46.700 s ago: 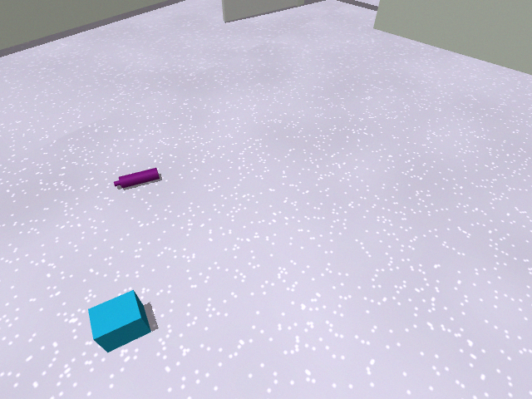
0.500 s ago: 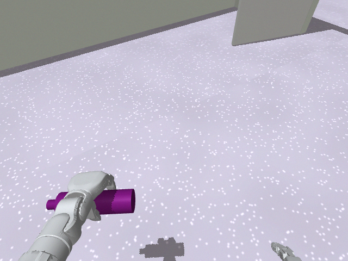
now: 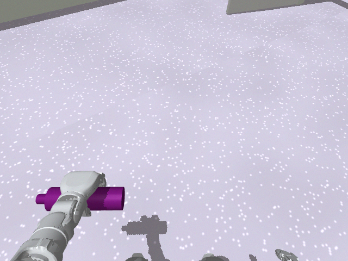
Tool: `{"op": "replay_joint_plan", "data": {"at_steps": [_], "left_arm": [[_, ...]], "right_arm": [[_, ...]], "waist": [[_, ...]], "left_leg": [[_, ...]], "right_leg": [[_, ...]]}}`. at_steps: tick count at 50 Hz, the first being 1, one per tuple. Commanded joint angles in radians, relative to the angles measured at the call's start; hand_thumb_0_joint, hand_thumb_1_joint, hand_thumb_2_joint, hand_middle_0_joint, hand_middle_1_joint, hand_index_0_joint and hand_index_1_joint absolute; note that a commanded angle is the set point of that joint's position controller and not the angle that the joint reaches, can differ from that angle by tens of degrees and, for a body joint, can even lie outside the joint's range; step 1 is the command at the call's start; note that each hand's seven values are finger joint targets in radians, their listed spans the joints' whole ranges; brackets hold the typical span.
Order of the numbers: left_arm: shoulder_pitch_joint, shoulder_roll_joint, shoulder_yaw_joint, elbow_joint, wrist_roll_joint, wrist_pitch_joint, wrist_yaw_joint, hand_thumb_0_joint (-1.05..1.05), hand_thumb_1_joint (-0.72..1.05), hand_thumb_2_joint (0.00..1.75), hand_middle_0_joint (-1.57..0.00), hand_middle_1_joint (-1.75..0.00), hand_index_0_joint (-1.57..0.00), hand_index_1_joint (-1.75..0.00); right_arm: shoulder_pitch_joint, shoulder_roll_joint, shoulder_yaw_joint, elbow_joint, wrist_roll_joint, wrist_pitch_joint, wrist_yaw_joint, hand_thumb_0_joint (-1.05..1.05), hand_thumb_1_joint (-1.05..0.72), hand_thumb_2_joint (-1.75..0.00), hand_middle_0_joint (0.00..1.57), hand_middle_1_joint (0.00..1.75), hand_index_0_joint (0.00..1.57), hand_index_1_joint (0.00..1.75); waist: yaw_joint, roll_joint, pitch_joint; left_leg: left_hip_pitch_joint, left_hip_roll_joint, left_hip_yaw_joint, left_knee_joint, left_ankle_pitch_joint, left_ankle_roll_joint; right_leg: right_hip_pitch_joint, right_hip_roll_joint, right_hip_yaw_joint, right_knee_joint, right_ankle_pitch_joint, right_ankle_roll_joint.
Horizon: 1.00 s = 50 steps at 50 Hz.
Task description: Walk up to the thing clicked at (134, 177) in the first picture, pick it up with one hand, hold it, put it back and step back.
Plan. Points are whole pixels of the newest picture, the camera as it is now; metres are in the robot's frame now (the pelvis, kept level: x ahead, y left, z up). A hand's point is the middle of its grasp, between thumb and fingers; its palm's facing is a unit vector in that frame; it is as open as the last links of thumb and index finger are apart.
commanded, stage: crouch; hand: left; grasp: from above
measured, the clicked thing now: (81, 198) +0.31 +0.26 -0.14
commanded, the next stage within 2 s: lower in 1.44 s
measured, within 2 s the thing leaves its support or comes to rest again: neither
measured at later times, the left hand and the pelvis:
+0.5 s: hand (101, 204) +0.36 +0.26 -0.36, palm faces -0.47 -0.02 -0.88, open 9.2 cm; pelvis -0.04 +0.01 -0.21, yaw -2 degrees
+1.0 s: hand (106, 208) +0.38 +0.28 -0.49, palm faces -0.46 -0.04 -0.89, open 9.3 cm; pelvis -0.06 +0.01 -0.32, yaw -4 degrees
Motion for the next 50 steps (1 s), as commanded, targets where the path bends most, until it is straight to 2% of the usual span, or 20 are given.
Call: {"op": "replay_joint_plan", "data": {"at_steps": [1, 3, 7, 8, 11, 16, 23, 25, 27, 30, 32, 33, 34, 37, 39, 41, 42, 45, 47, 50], "left_arm": [[-0.423, 0.222, 0.102, -0.096, 0.04, -0.013, 0.142, 0.0, 0.65, 0.72, -1.02, -0.59, -1.03, -0.59], [-0.471, 0.27, 0.134, -0.071, 0.049, -0.016, 0.172, 0.0, 0.65, 0.71, -1.01, -0.61, -1.02, -0.6], [-0.504, 0.28, 0.144, -0.014, 0.049, -0.012, 0.205, 0.0, 0.63, 0.71, -1.0, -0.6, -1.01, -0.59], [-0.517, 0.326, 0.178, -0.014, 0.049, -0.012, 0.212, 0.0, 0.63, 0.72, -0.99, -0.61, -1.0, -0.6], [-0.537, 0.317, 0.174, -0.004, 0.034, 0.002, 0.213, 0.0, 0.65, 0.72, -0.99, -0.63, -1.01, -0.61], [-0.552, 0.408, 0.228, 0.031, 0.036, 0.0, 0.196, 0.0, 0.62, 0.77, -1.0, -0.63, -1.0, -0.63], [-0.637, 0.468, 0.258, 0.041, 0.059, -0.06, 0.185, 0.0, 0.63, 0.79, -1.01, -0.63, -1.01, -0.63], [-0.665, 0.443, 0.243, 0.059, 0.067, -0.074, 0.191, 0.0, 0.62, 0.79, -1.0, -0.62, -1.0, -0.62], [-0.721, 0.491, 0.265, 0.027, 0.08, -0.089, 0.202, 0.0, 0.6, 0.78, -0.98, -0.63, -0.99, -0.63], [-0.74, 0.489, 0.273, 0.038, 0.089, -0.098, 0.214, 0.0, 0.62, 0.79, -0.99, -0.63, -1.0, -0.62], [-0.734, 0.515, 0.286, 0.028, 0.087, -0.102, 0.22, 0.0, 0.61, 0.8, -1.0, -0.63, -1.01, -0.63], [-0.697, 0.479, 0.264, 0.086, 0.089, -0.096, 0.217, 0.0, 0.6, 0.82, -1.0, -0.63, -1.0, -0.63], [-0.76, 0.524, 0.29, 0.014, 0.09, -0.106, 0.221, 0.0, 0.6, 0.84, -1.0, -0.64, -1.0, -0.64], [-0.758, 0.579, 0.326, 0.012, 0.095, -0.105, 0.222, 0.0, 0.64, 0.87, -1.04, -0.65, -1.04, -0.66], [-0.695, 0.526, 0.302, 0.111, 0.101, -0.096, 0.214, 0.0, 0.67, 0.88, -1.06, -0.65, -1.06, -0.66], [-0.773, 0.588, 0.328, 0.037, 0.105, -0.109, 0.212, 0.0, 0.65, 0.88, -1.05, -0.65, -1.04, -0.66], [-0.719, 0.582, 0.334, 0.097, 0.104, -0.103, 0.207, 0.0, 0.65, 0.87, -1.04, -0.65, -1.04, -0.66], [-0.771, 0.602, 0.333, 0.045, 0.102, -0.116, 0.198, 0.0, 0.65, 0.87, -1.04, -0.65, -1.03, -0.66], [-0.714, 0.548, 0.307, 0.142, 0.095, -0.109, 0.189, 0.0, 0.64, 0.85, -1.01, -0.68, -1.01, -0.68], [-0.75, 0.635, 0.354, 0.101, 0.099, -0.123, 0.186, 0.0, 0.63, 0.83, -1.0, -0.68, -1.01, -0.67]], "right_arm": [[0.078, -0.158, -0.067, -0.063, -0.016, -0.032, -0.005, 0.0, -0.88, -0.89, 0.2, 0.3, 0.2, 0.3], [0.092, -0.165, -0.07, -0.054, -0.025, -0.044, -0.01, 0.0, -0.88, -0.89, 0.2, 0.3, 0.2, 0.3], [0.114, -0.171, -0.073, -0.042, -0.037, -0.065, -0.023, 0.0, -0.88, -0.89, 0.2, 0.3, 0.2, 0.3], [0.116, -0.177, -0.076, -0.041, -0.038, -0.068, -0.028, 0.0, -0.88, -0.89, 0.2, 0.3, 0.2, 0.3], [0.119, -0.18, -0.074, -0.033, -0.05, -0.081, -0.031, 0.0, -0.88, -0.89, 0.2, 0.3, 0.2, 0.3], [0.125, -0.189, -0.07, -0.022, -0.064, -0.095, -0.024, 0.0, -0.88, -0.89, 0.2, 0.3, 0.2, 0.3], [0.13, -0.193, -0.056, -0.008, -0.079, -0.117, 0.005, 0.0, -0.89, -0.89, 0.2, 0.3, 0.2, 0.3], [0.133, -0.199, -0.054, 0.0, -0.084, -0.125, 0.013, 0.0, -0.88, -0.89, 0.2, 0.3, 0.2, 0.3], [0.142, -0.209, -0.054, 0.012, -0.087, -0.131, 0.021, 0.0, -0.88, -0.89, 0.2, 0.3, 0.2, 0.3], [0.161, -0.221, -0.052, 0.024, -0.099, -0.14, 0.037, 0.0, -0.89, -0.9, 0.2, 0.3, 0.2, 0.3], [0.165, -0.214, -0.049, 0.025, -0.101, -0.144, 0.047, 0.0, -0.89, -0.9, 0.2, 0.3, 0.2, 0.3], [0.152, -0.209, -0.044, 0.017, -0.104, -0.146, 0.052, 0.0, -0.89, -0.9, 0.2, 0.3, 0.2, 0.3], [0.157, -0.208, -0.046, 0.026, -0.109, -0.144, 0.055, 0.0, -0.9, -0.9, 0.2, 0.3, 0.2, 0.3], [0.156, -0.208, -0.04, 0.027, -0.116, -0.143, 0.063, 0.0, -0.9, -0.9, 0.2, 0.3, 0.2, 0.3], [0.151, -0.208, -0.038, 0.016, -0.117, -0.143, 0.07, 0.0, -0.9, -0.9, 0.2, 0.3, 0.2, 0.3], [0.153, -0.214, -0.042, 0.027, -0.119, -0.136, 0.075, 0.0, -0.9, -0.9, 0.2, 0.3, 0.2, 0.3], [0.149, -0.218, -0.04, 0.018, -0.118, -0.135, 0.079, 0.0, -0.9, -0.9, 0.2, 0.3, 0.2, 0.3], [0.146, -0.224, -0.045, 0.022, -0.121, -0.13, 0.088, 0.0, -0.9, -0.9, 0.2, 0.3, 0.2, 0.3], [0.138, -0.222, -0.036, 0.009, -0.122, -0.131, 0.095, 0.0, -0.9, -0.9, 0.2, 0.3, 0.2, 0.3], [0.142, -0.228, -0.036, 0.019, -0.125, -0.127, 0.098, 0.0, -0.9, -0.9, 0.2, 0.3, 0.2, 0.3]], "waist": [[-0.043, 0.038, -0.383], [-0.038, 0.097, -0.445], [-0.053, 0.111, -0.537], [-0.042, 0.111, -0.569], [-0.054, 0.158, -0.652], [-0.055, 0.172, -0.703], [-0.085, 0.18, -0.737], [-0.106, 0.2, -0.731], [-0.098, 0.259, -0.766], [-0.112, 0.286, -0.805], [-0.104, 0.281, -0.824], [-0.111, 0.284, -0.811], [-0.11, 0.282, -0.838], [-0.092, 0.304, -0.85], [-0.11, 0.285, -0.804], [-0.107, 0.309, -0.807], [-0.103, 0.296, -0.788], [-0.112, 0.3, -0.794], [-0.128, 0.267, -0.741], [-0.107, 0.283, -0.787]], "left_leg": [[0.006, -0.041, 0.018, 0.153, 0.136, 0.018], [-0.042, -0.039, 0.013, 0.227, 0.116, 0.016], [-0.2, -0.038, -0.004, 0.358, 0.062, 0.025], [-0.237, -0.037, -0.006, 0.386, 0.039, 0.028], [-0.277, -0.029, -0.026, 0.464, 0.048, 0.024], [-0.402, -0.027, -0.047, 0.576, -0.005, 0.02], [-0.582, -0.036, -0.059, 0.732, -0.142, 0.03], [-0.598, -0.033, -0.082, 0.752, -0.171, 0.022], [-0.572, -0.028, -0.097, 0.774, -0.166, 0.013], [-0.54, -0.024, -0.116, 0.828, -0.078, 0.001], [-0.58, -0.029, -0.085, 0.885, -0.066, 0.011], [-0.608, -0.031, -0.074, 0.908, -0.058, 0.014], [-0.639, -0.034, -0.058, 0.94, -0.049, 0.022], [-0.664, -0.032, -0.049, 0.986, -0.025, 0.022], [-0.692, -0.031, -0.05, 1.006, -0.035, 0.022], [-0.732, -0.031, -0.046, 1.025, -0.065, 0.023], [-0.734, -0.029, -0.053, 1.027, -0.07, 0.021], [-0.764, -0.026, -0.05, 1.061, -0.086, 0.023], [-0.823, -0.029, -0.047, 1.08, -0.114, 0.028], [-0.836, -0.031, -0.041, 1.114, -0.085, 0.029]], "right_leg": [[-0.141, 0.029, -0.012, 0.093, 0.139, -0.042], [-0.243, 0.034, -0.02, 0.172, 0.106, -0.05], [-0.391, 0.038, -0.036, 0.32, 0.055, -0.06], [-0.413, 0.037, -0.037, 0.352, 0.035, -0.062], [-0.523, 0.035, -0.049, 0.457, 0.029, -0.065], [-0.671, 0.029, -0.063, 0.586, -0.029, -0.065], [-0.853, 0.028, -0.079, 0.723, -0.136, -0.063], [-0.925, 0.025, -0.091, 0.77, -0.16, -0.064], [-0.988, 0.023, -0.099, 0.821, -0.165, -0.067], [-1.043, 0.012, -0.108, 0.887, -0.119, -0.064], [-1.032, 0.019, -0.102, 0.9, -0.096, -0.065], [-1.032, 0.019, -0.099, 0.909, -0.085, -0.063], [-1.017, 0.026, -0.094, 0.913, -0.066, -0.062], [-1.033, 0.029, -0.093, 0.953, -0.05, -0.062], [-1.056, 0.027, -0.099, 0.97, -0.055, -0.06], [-1.073, 0.034, -0.1, 0.992, -0.072, -0.064], [-1.085, 0.03, -0.105, 1.004, -0.08, -0.062], [-1.105, 0.037, -0.111, 1.031, -0.086, -0.063], [-1.113, 0.035, -0.111, 1.037, -0.096, -0.058], [-1.098, 0.038, -0.108, 1.07, -0.074, -0.058]]}}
